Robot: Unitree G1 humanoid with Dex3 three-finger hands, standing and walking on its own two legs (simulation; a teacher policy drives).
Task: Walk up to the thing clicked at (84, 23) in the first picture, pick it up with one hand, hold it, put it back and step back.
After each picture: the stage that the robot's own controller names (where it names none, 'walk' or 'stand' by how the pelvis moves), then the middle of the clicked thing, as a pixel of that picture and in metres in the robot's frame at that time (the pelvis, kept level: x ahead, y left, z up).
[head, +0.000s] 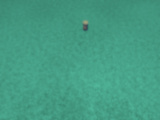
stand; (85, 25) +1.69 -0.03 -0.72
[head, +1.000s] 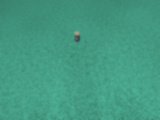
walk; (77, 36) +1.56 +0.19 -0.71
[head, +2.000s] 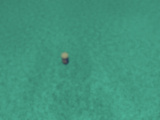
walk; (65, 58) +1.06 +0.25 -0.71
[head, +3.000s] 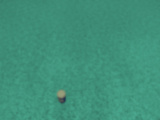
walk; (61, 96) +0.64 +0.22 -0.71
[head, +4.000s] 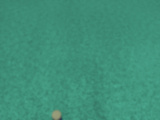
stand; (57, 117) +0.44 +0.21 -0.70
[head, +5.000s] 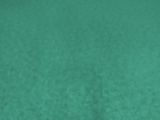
stand; out of the picture +0.42 +0.22 -0.72
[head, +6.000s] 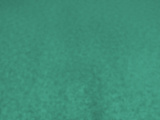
stand; out of the picture +0.40 +0.23 -0.73
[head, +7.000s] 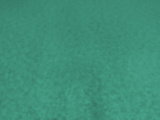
stand; out of the picture +0.39 +0.23 -0.73
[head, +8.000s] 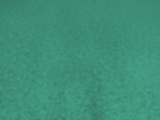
go down; out of the picture +0.39 +0.23 -0.73
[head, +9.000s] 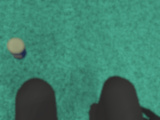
go down; (17, 49) +0.48 +0.25 -0.33
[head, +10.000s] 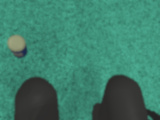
approach; (18, 47) +0.48 +0.25 -0.30
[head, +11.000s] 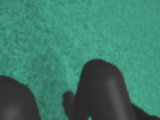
close in; out of the picture +0.46 +0.29 -0.23
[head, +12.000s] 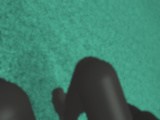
close; out of the picture +0.45 +0.30 -0.23
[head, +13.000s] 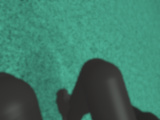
lift; out of the picture +0.41 +0.27 -0.23
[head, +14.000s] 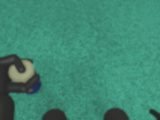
lift; (26, 78) +0.34 +0.19 -0.02
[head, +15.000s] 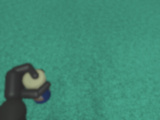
hold; (38, 87) +0.33 +0.17 +0.00
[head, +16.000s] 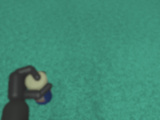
hold; (40, 88) +0.33 +0.17 -0.01
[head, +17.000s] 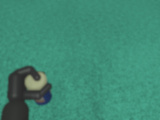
hold; (39, 89) +0.33 +0.17 -0.01
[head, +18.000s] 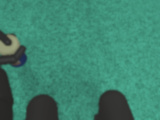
crouch; (13, 52) +0.44 +0.23 -0.09
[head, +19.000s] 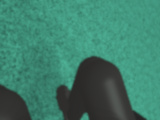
lower; out of the picture +0.44 +0.31 -0.23
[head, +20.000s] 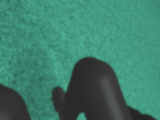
lower; out of the picture +0.44 +0.31 -0.23
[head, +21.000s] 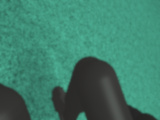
lower; out of the picture +0.44 +0.31 -0.23
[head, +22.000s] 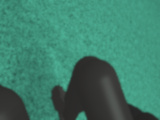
lower; out of the picture +0.44 +0.31 -0.23
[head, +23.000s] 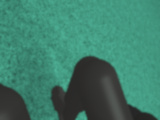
loosen; out of the picture +0.44 +0.31 -0.23
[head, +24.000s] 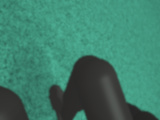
withdraw; out of the picture +0.43 +0.31 -0.23
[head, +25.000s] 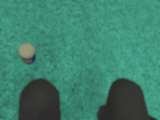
walk; (27, 54) +0.46 +0.24 -0.31
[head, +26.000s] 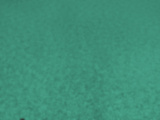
stand; out of the picture +0.39 +0.20 -0.66
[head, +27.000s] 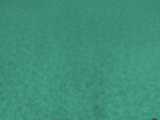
stand; out of the picture +0.40 +0.21 -0.67
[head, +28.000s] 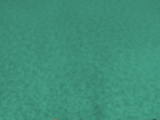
stand; out of the picture +0.40 +0.21 -0.67
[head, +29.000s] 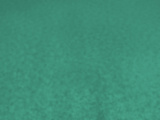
stand; out of the picture +0.42 +0.21 -0.72
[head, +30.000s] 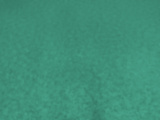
stand; out of the picture +0.39 +0.23 -0.73
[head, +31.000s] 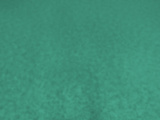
walk; out of the picture +0.38 +0.24 -0.73
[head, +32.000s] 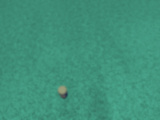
walk; (63, 92) +0.57 +0.22 -0.70
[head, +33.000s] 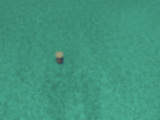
walk; (59, 58) +0.92 +0.19 -0.70
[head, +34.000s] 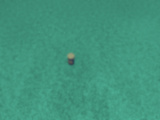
stand; (71, 59) +1.03 +0.16 -0.70
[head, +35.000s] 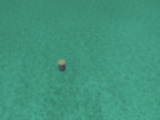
stand; (61, 65) +1.00 +0.20 -0.73
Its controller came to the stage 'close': yes
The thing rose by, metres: 0.70
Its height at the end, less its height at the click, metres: +0.00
